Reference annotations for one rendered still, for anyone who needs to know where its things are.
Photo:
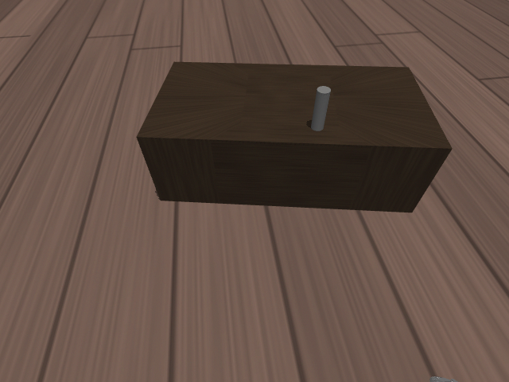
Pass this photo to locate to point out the can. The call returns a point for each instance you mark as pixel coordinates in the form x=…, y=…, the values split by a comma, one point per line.
x=320, y=108

